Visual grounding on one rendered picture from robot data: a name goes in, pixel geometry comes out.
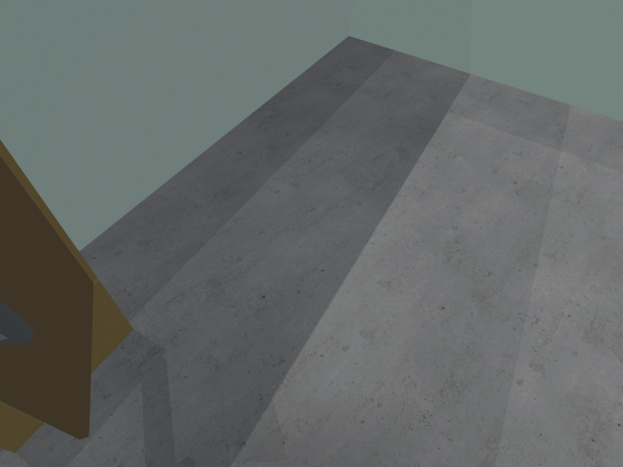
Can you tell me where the handle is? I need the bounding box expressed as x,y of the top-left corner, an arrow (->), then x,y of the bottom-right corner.
0,300 -> 34,344

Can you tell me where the cupboard door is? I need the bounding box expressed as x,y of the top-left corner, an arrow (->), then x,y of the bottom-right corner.
0,157 -> 93,440

